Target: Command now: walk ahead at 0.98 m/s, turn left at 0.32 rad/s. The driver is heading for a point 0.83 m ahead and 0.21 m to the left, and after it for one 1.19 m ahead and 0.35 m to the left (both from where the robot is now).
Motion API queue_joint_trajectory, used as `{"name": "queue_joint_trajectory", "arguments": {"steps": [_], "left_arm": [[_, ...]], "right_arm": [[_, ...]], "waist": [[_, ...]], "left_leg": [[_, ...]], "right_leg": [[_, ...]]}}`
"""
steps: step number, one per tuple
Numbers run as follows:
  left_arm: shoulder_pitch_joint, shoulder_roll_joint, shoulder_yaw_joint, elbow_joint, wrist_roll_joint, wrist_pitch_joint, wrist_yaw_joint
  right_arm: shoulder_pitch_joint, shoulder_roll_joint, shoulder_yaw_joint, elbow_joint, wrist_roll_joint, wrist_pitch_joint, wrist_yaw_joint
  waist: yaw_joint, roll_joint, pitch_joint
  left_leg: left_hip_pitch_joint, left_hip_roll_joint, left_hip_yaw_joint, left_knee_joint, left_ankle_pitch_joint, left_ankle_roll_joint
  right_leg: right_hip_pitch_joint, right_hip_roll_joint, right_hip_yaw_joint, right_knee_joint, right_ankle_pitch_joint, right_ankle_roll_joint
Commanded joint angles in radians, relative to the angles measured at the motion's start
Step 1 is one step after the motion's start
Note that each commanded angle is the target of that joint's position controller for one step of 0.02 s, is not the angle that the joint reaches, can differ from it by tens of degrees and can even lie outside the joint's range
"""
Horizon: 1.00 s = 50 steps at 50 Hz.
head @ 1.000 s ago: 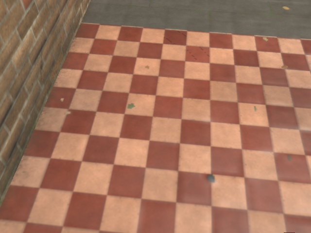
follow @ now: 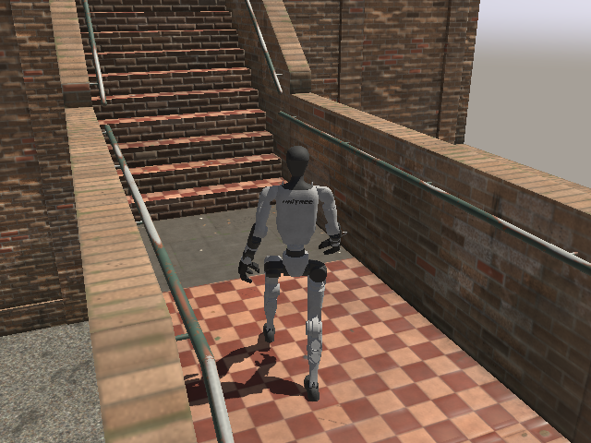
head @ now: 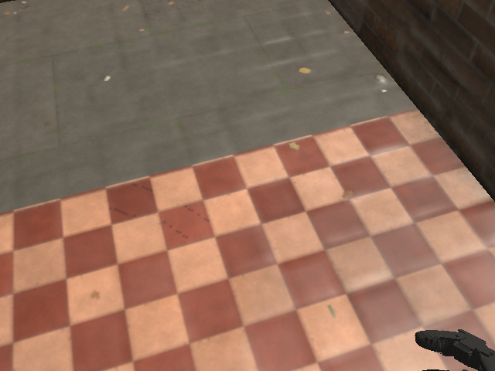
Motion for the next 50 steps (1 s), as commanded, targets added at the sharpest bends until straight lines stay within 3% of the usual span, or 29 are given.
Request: {"name": "queue_joint_trajectory", "arguments": {"steps": [1,3,4,5,6,7,8,9,10,14,18,20,24,26,27,28,29,30,31,32,33,34,36,41,45,47,48,49,50], "left_arm": [[0.031,0.199,0.052,0.003,0.029,0.000,0.003],[-0.046,0.224,0.059,-0.018,0.085,0.022,0.013],[-0.142,0.241,0.063,-0.043,0.084,0.033,0.019],[-0.174,0.167,0.043,-0.067,0.088,0.025,0.025],[0.089,0.004,-0.003,-0.097,0.012,-0.005,-0.006],[0.009,0.140,0.003,-0.108,-0.015,-0.043,-0.017],[-0.130,0.179,0.012,-0.135,-0.035,-0.060,-0.025],[-0.224,0.157,0.004,-0.166,-0.011,-0.070,-0.017],[-0.248,0.137,0.004,-0.176,0.016,-0.073,-0.009],[-0.230,0.117,0.005,-0.182,0.039,-0.043,0.008],[-0.467,0.055,-0.013,-0.275,0.050,-0.049,0.007],[-0.516,0.053,-0.004,-0.299,0.035,-0.057,0.002],[-0.545,0.128,0.040,-0.325,-0.014,-0.069,0.010],[-0.350,0.196,0.080,-0.295,-0.028,-0.078,0.020],[-0.090,0.214,0.089,-0.248,-0.034,-0.064,0.030],[0.119,0.255,0.093,-0.204,-0.022,-0.049,0.033],[0.119,0.290,0.098,-0.149,0.002,-0.054,0.003],[0.071,0.151,0.080,-0.178,0.004,-0.043,0.003],[0.029,0.105,0.069,-0.163,0.009,-0.028,0.008],[0.006,0.122,0.071,-0.142,0.025,-0.021,0.003],[-0.009,0.117,0.067,-0.122,0.033,-0.025,-0.003],[-0.020,0.092,0.055,-0.102,0.039,-0.029,-0.007],[-0.029,0.036,0.035,-0.069,0.012,-0.031,-0.022],[-0.022,0.151,0.056,-0.046,-0.017,-0.035,-0.001],[0.087,0.191,0.059,-0.009,-0.035,-0.021,0.006],[0.132,0.191,0.050,0.017,-0.026,0.001,0.006],[0.136,0.210,0.050,0.027,-0.011,0.012,0.004],[0.094,0.207,0.045,0.007,0.005,0.013,0.003],[0.192,0.066,0.009,-0.016,0.016,0.000,0.006]], "right_arm": [[-0.109,-0.121,-0.050,-0.094,0.020,-0.022,0.019],[0.155,-0.198,-0.091,-0.040,0.038,-0.001,0.014],[0.416,-0.221,-0.105,0.026,0.034,0.019,0.004],[0.607,-0.267,-0.106,0.085,0.028,0.045,-0.008],[0.522,-0.290,-0.105,0.084,-0.005,0.019,0.013],[0.456,-0.173,-0.095,0.034,-0.021,0.023,0.007],[0.421,-0.146,-0.090,0.023,-0.033,0.022,0.005],[0.375,-0.157,-0.091,0.020,-0.030,0.017,0.020],[0.333,-0.152,-0.090,0.018,-0.027,0.007,0.023],[0.302,-0.107,-0.073,0.028,0.008,0.011,0.001],[0.351,-0.122,-0.078,0.067,0.012,0.026,-0.032],[0.389,-0.131,-0.085,0.094,0.017,0.031,-0.034],[0.404,-0.117,-0.094,0.135,0.027,0.040,-0.044],[0.358,-0.157,-0.111,0.128,0.005,0.053,-0.044],[0.292,-0.144,-0.100,0.097,-0.033,0.060,-0.036],[0.335,-0.023,-0.065,0.074,-0.059,0.057,-0.032],[0.528,0.020,-0.031,0.062,0.033,0.044,-0.030],[0.457,-0.065,-0.039,0.098,0.048,0.052,-0.041],[0.298,-0.109,-0.044,0.067,0.020,0.048,-0.035],[0.182,-0.089,-0.041,0.037,-0.005,0.038,-0.033],[0.119,-0.068,-0.041,0.012,-0.017,0.029,-0.029],[0.116,-0.045,-0.037,0.000,-0.005,0.030,-0.022],[0.135,-0.016,-0.026,-0.004,0.010,0.040,-0.016],[-0.051,-0.032,0.002,-0.094,-0.041,0.007,0.007],[-0.150,-0.081,-0.018,-0.115,-0.017,-0.014,0.016],[-0.084,-0.140,-0.051,-0.108,-0.010,-0.017,0.005],[0.033,-0.176,-0.076,-0.093,-0.006,-0.015,-0.005],[0.237,-0.204,-0.095,-0.059,-0.009,-0.007,-0.020],[0.416,-0.300,-0.120,-0.027,-0.034,0.007,-0.033]], "waist": [[-0.023,-0.149,0.030],[-0.186,-0.225,-0.136],[-0.326,-0.196,-0.221],[-0.370,0.014,-0.295],[-0.124,0.524,-0.409],[-0.193,0.287,-0.393],[-0.193,0.112,-0.248],[-0.155,-0.109,-0.147],[-0.114,-0.140,-0.106],[-0.049,-0.068,0.026],[-0.138,-0.005,0.094],[-0.173,0.019,0.062],[-0.162,0.057,0.037],[-0.036,0.081,-0.107],[0.092,0.109,-0.287],[0.097,-0.097,-0.441],[-0.016,-0.624,-0.537],[0.041,-0.416,-0.369],[0.060,-0.235,-0.205],[0.045,-0.044,-0.103],[0.020,-0.008,-0.039],[-0.019,-0.042,-0.018],[-0.068,-0.083,-0.003],[-0.076,-0.045,0.106],[-0.038,-0.062,0.097],[-0.088,-0.102,0.021],[-0.169,-0.131,-0.067],[-0.288,-0.156,-0.179],[-0.267,0.091,-0.404]], "left_leg": [[0.173,-0.097,0.065,-0.013,-0.056,0.061],[0.388,-0.166,0.102,0.111,-0.216,0.096],[0.640,-0.146,0.077,0.098,-0.198,0.118],[0.936,-0.072,-0.097,0.173,-0.338,0.139],[1.230,0.167,-0.800,-0.099,-0.817,0.401],[1.209,0.166,-0.988,-0.304,-1.051,0.351],[1.061,0.156,-0.860,-0.306,-0.943,0.303],[0.872,0.111,-0.777,-0.322,-0.783,0.275],[0.766,0.068,-0.698,-0.310,-0.674,0.284],[0.549,-0.030,-0.507,-0.344,-0.433,0.300],[0.353,-0.117,-0.398,-0.353,-0.304,0.239],[0.323,-0.117,-0.424,-0.354,-0.330,0.201],[0.544,-0.087,-0.501,-0.222,-0.230,0.156],[0.643,-0.092,-0.466,0.027,0.143,0.117],[0.562,-0.082,-0.426,0.290,0.184,0.095],[0.324,-0.169,-0.326,0.628,-0.317,0.077],[0.025,-0.209,-0.248,0.908,-0.753,0.040],[-0.073,-0.109,-0.224,0.944,-0.661,0.048],[-0.082,-0.089,-0.182,0.911,-0.596,0.055],[-0.059,-0.073,-0.160,0.875,-0.578,0.060],[-0.053,-0.049,-0.167,0.816,-0.561,0.066],[-0.017,-0.024,-0.175,0.780,-0.561,0.072],[-0.006,0.003,-0.171,0.694,-0.576,0.073],[0.071,0.038,-0.103,0.309,-0.250,0.015],[0.357,-0.045,-0.061,0.077,-0.115,-0.017],[0.450,-0.087,-0.041,0.030,-0.227,0.007],[0.606,-0.113,-0.010,0.030,-0.302,0.030],[0.902,-0.035,-0.060,0.096,-0.325,0.049],[1.266,0.246,-0.449,0.069,-0.628,0.143]], "right_leg": [[-0.053,-0.242,-0.061,-0.003,0.864,-0.079],[0.014,-0.257,-0.094,0.301,1.389,-0.050],[-0.103,-0.243,-0.132,0.607,1.471,-0.024],[-0.384,-0.149,-0.119,1.070,0.912,0.009],[-0.846,0.050,0.016,1.430,-0.102,0.076],[-0.916,-0.002,0.098,1.384,0.011,0.015],[-0.927,-0.050,0.095,1.308,0.072,-0.014],[-0.866,-0.077,0.078,1.200,0.095,-0.026],[-0.840,-0.096,0.082,1.111,0.108,-0.019],[-0.824,-0.145,0.053,0.892,0.131,0.061],[-0.703,-0.081,-0.030,0.499,0.445,0.120],[-0.566,-0.035,-0.042,0.377,0.570,0.125],[-0.504,-0.027,0.020,0.214,0.522,0.117],[-0.312,-0.028,-0.016,0.221,0.457,0.078],[-0.030,-0.129,0.029,0.341,0.367,0.028],[0.295,-0.298,0.280,0.380,0.112,-0.044],[0.437,-0.521,0.900,0.144,-0.272,-0.219],[0.332,-0.448,0.863,0.091,-0.457,-0.180],[0.168,-0.387,0.648,0.081,-0.290,-0.134],[0.013,-0.345,0.539,0.066,-0.104,-0.119],[-0.086,-0.320,0.458,0.053,0.019,-0.129],[-0.161,-0.307,0.401,0.029,0.082,-0.134],[-0.233,-0.289,0.323,-0.006,0.126,-0.143],[-0.460,-0.247,0.200,-0.110,0.240,-0.147],[-0.460,-0.261,0.154,-0.130,0.303,-0.115],[-0.323,-0.264,0.136,0.044,0.617,-0.073],[-0.329,-0.234,0.104,0.236,0.800,-0.043],[-0.519,-0.195,0.093,0.517,0.767,-0.002],[-0.796,-0.095,0.030,0.939,0.286,0.041]]}}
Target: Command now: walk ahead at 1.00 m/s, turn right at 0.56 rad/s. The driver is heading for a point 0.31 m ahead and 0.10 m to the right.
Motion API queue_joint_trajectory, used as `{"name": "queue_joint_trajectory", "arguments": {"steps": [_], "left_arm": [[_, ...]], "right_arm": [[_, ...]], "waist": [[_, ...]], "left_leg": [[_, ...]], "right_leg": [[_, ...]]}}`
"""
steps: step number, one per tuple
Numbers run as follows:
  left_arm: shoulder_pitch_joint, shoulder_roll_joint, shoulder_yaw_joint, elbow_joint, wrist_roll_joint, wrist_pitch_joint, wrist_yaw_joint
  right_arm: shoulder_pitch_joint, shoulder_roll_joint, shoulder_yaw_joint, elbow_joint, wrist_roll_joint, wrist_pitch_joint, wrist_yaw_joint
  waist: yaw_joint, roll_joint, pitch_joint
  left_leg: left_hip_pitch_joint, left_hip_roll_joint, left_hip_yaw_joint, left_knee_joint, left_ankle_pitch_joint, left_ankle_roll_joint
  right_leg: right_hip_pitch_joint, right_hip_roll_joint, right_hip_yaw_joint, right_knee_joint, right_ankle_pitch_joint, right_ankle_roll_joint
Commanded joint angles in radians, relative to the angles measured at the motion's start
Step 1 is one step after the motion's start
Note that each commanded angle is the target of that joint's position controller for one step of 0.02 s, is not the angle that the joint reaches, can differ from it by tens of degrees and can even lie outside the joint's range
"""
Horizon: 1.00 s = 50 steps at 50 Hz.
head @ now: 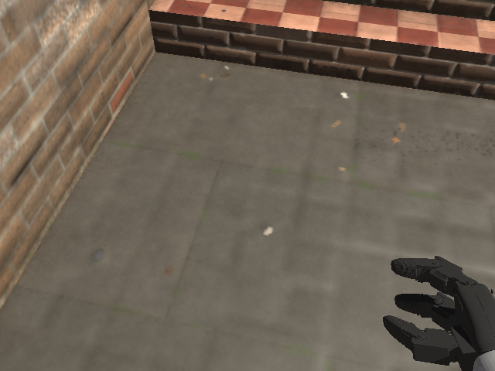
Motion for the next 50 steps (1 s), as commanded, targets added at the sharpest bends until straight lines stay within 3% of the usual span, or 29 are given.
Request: {"name": "queue_joint_trajectory", "arguments": {"steps": [1,2,3,4,5,7,9,11,12,15,16,18,19,20,21,22,23,24,26,30,32,35,38,39,40,41,43,46,50], "left_arm": [[0.027,0.014,-0.022,-0.137,-0.035,-0.037,0.007],[-0.089,0.097,0.006,-0.147,-0.068,-0.033,0.019],[-0.200,0.114,0.010,-0.175,-0.061,-0.028,0.024],[-0.263,0.106,0.011,-0.187,-0.034,-0.019,0.024],[-0.260,0.089,0.017,-0.193,-0.022,-0.004,0.017],[-0.265,0.041,0.017,-0.199,-0.032,0.041,0.005],[-0.304,0.032,0.014,-0.230,-0.013,0.058,0.008],[-0.322,0.032,0.005,-0.244,0.017,0.043,-0.012],[-0.335,0.042,0.007,-0.233,0.026,0.031,-0.029],[-0.398,0.088,0.022,-0.254,0.022,0.022,-0.059],[-0.378,0.123,0.035,-0.250,0.029,0.023,-0.059],[-0.194,0.190,0.072,-0.190,0.041,0.024,-0.049],[-0.156,0.262,0.091,-0.187,0.038,0.030,-0.031],[-0.254,0.335,0.077,-0.228,0.064,0.029,-0.015],[-0.258,0.280,0.059,-0.267,0.057,0.024,-0.029],[-0.310,0.244,0.054,-0.274,0.040,0.026,-0.040],[-0.361,0.216,0.046,-0.258,0.016,0.024,-0.042],[-0.400,0.178,0.032,-0.251,0.014,0.024,-0.039],[-0.431,0.158,0.027,-0.242,0.045,0.020,-0.031],[-0.463,0.144,0.026,-0.211,0.052,0.015,-0.011],[-0.469,0.145,0.027,-0.196,0.048,0.028,-0.001],[-0.474,0.133,0.022,-0.172,0.045,0.046,0.000],[-0.458,0.086,0.005,-0.142,0.035,0.056,-0.002],[-0.429,0.071,0.000,-0.129,0.042,0.054,-0.001],[-0.364,0.082,0.009,-0.121,0.037,0.054,0.000],[-0.408,0.089,0.009,-0.117,0.044,0.059,0.007],[-0.437,0.081,0.011,-0.117,0.042,0.070,0.017],[-0.426,0.086,0.015,-0.095,0.044,0.076,0.021],[-0.437,0.084,0.018,-0.064,0.034,0.071,0.021]], "right_arm": [[0.590,-0.317,-0.125,0.073,-0.013,0.019,-0.014],[0.542,-0.230,-0.110,0.089,-0.002,0.024,-0.018],[0.492,-0.185,-0.098,0.108,0.003,0.026,-0.022],[0.441,-0.149,-0.090,0.122,-0.015,0.025,-0.019],[0.387,-0.109,-0.084,0.134,-0.034,0.020,-0.020],[0.294,-0.046,-0.074,0.157,-0.026,0.015,-0.017],[0.228,-0.073,-0.080,0.166,-0.013,0.005,-0.022],[0.174,-0.134,-0.094,0.165,-0.007,-0.004,-0.033],[0.190,-0.158,-0.101,0.171,-0.002,-0.006,-0.039],[0.279,-0.251,-0.122,0.215,0.023,-0.001,-0.045],[0.294,-0.269,-0.128,0.222,0.029,0.009,-0.046],[0.306,-0.269,-0.125,0.229,0.028,0.039,-0.048],[0.363,-0.228,-0.111,0.224,0.005,0.046,-0.052],[0.582,-0.092,-0.069,0.233,-0.033,0.048,-0.036],[0.655,-0.152,-0.061,0.278,0.004,0.045,-0.023],[0.536,-0.214,-0.078,0.265,0.026,0.056,-0.024],[0.433,-0.206,-0.076,0.234,0.020,0.066,-0.038],[0.377,-0.192,-0.075,0.231,0.008,0.080,-0.055],[0.399,-0.181,-0.077,0.234,0.000,0.107,-0.066],[0.370,-0.112,-0.059,0.242,-0.014,0.121,-0.075],[0.337,-0.107,-0.057,0.250,-0.011,0.127,-0.073],[0.290,-0.118,-0.062,0.255,-0.008,0.139,-0.069],[0.287,-0.106,-0.060,0.262,-0.033,0.135,-0.063],[0.285,-0.140,-0.063,0.252,-0.042,0.130,-0.064],[0.247,-0.213,-0.082,0.255,-0.033,0.131,-0.067],[0.243,-0.154,-0.075,0.262,-0.030,0.127,-0.062],[0.220,-0.108,-0.058,0.268,-0.035,0.112,-0.059],[0.242,-0.109,-0.057,0.287,-0.024,0.091,-0.059],[0.271,-0.113,-0.056,0.316,-0.017,0.089,-0.063]], "waist": [[-0.286,0.373,-0.551],[-0.293,0.268,-0.342],[-0.286,0.182,-0.182],[-0.250,0.076,-0.094],[-0.195,0.108,-0.055],[-0.127,0.122,0.035],[-0.083,0.088,0.117],[-0.055,0.053,0.115],[-0.073,0.028,0.080],[-0.091,0.034,0.043],[-0.074,0.038,0.020],[0.025,0.015,-0.096],[0.030,-0.101,-0.146],[-0.148,-0.393,-0.250],[-0.107,-0.275,-0.503],[-0.084,-0.124,-0.420],[-0.098,-0.039,-0.278],[-0.114,-0.004,-0.194],[-0.162,-0.053,-0.171],[-0.178,-0.055,-0.191],[-0.162,-0.068,-0.195],[-0.145,-0.084,-0.136],[-0.162,-0.070,-0.066],[-0.148,-0.028,-0.048],[-0.081,0.098,-0.017],[-0.110,0.106,-0.010],[-0.104,0.108,-0.002],[-0.115,0.071,-0.022],[-0.133,0.027,-0.051]], "left_leg": [[1.122,0.425,-0.833,-0.265,-0.665,0.239],[0.996,0.380,-0.765,-0.333,-0.710,0.202],[0.859,0.362,-0.585,-0.319,-0.548,0.185],[0.697,0.327,-0.444,-0.330,-0.372,0.179],[0.573,0.299,-0.342,-0.347,-0.270,0.181],[0.407,0.266,-0.159,-0.400,-0.093,0.167],[0.303,0.266,-0.032,-0.428,0.235,0.174],[0.228,0.196,0.117,-0.440,0.312,0.148],[0.223,0.160,0.167,-0.440,0.303,0.137],[0.378,0.210,0.164,-0.412,0.430,0.128],[0.455,0.212,0.166,-0.344,0.517,0.113],[0.480,0.153,0.195,-0.034,0.600,0.061],[0.360,0.088,0.205,0.243,0.314,0.011],[0.071,-0.065,0.147,0.702,-0.623,-0.055],[0.063,-0.077,-0.062,0.838,-0.623,-0.048],[0.044,-0.034,-0.058,0.833,-0.563,-0.038],[-0.008,0.004,-0.029,0.748,-0.480,-0.036],[-0.004,0.031,-0.024,0.685,-0.430,-0.039],[0.117,0.055,-0.040,0.597,-0.362,-0.038],[0.210,0.058,-0.018,0.331,-0.322,-0.051],[0.266,0.051,-0.007,0.222,-0.228,-0.052],[0.313,0.034,0.004,0.099,-0.165,-0.041],[0.414,0.026,0.015,-0.130,-0.061,0.002],[0.426,0.094,-0.056,-0.182,-0.027,0.030],[0.345,0.113,-0.076,-0.183,-0.150,0.063],[0.232,0.085,-0.069,-0.228,-0.325,0.061],[0.169,0.065,-0.058,-0.258,-0.328,0.029],[0.233,0.052,-0.037,-0.223,-0.194,0.018],[0.295,0.042,-0.024,-0.190,-0.073,0.028]], "right_leg": [[-0.813,0.034,0.035,0.843,0.061,-0.041],[-0.932,-0.015,0.011,0.930,0.118,-0.041],[-0.988,-0.058,-0.033,0.938,0.178,-0.040],[-0.944,-0.098,-0.046,0.897,0.220,-0.044],[-0.878,-0.130,-0.031,0.853,0.244,-0.046],[-0.808,-0.158,-0.020,0.798,0.201,-0.041],[-0.793,-0.146,-0.022,0.677,0.219,-0.017],[-0.657,-0.120,-0.061,0.381,0.421,-0.018],[-0.550,-0.078,-0.112,0.253,0.563,-0.022],[-0.459,-0.010,-0.131,0.104,0.644,-0.056],[-0.439,0.018,-0.142,0.072,0.614,-0.073],[-0.193,0.083,-0.182,0.001,0.654,-0.103],[-0.031,0.006,-0.087,0.017,1.003,-0.113],[0.203,-0.266,0.271,0.081,1.495,-0.278],[0.238,-0.365,0.496,-0.024,1.333,-0.388],[0.128,-0.317,0.411,-0.072,1.133,-0.362],[-0.007,-0.272,0.325,-0.103,0.991,-0.314],[-0.132,-0.239,0.270,-0.131,0.921,-0.283],[-0.295,-0.208,0.214,-0.178,0.914,-0.261],[-0.376,-0.184,0.090,-0.210,0.950,-0.268],[-0.398,-0.166,0.064,-0.237,0.782,-0.254],[-0.444,-0.149,0.076,-0.278,0.397,-0.231],[-0.504,-0.091,0.071,-0.257,0.101,-0.144],[-0.516,-0.053,0.051,-0.212,0.058,-0.097],[-0.503,0.019,-0.024,-0.193,0.066,-0.059],[-0.397,0.036,-0.063,-0.152,0.143,-0.035],[-0.312,0.023,-0.063,-0.120,0.228,-0.040],[-0.306,0.012,-0.052,-0.118,0.308,-0.053],[-0.287,0.008,-0.054,-0.106,0.416,-0.048]]}}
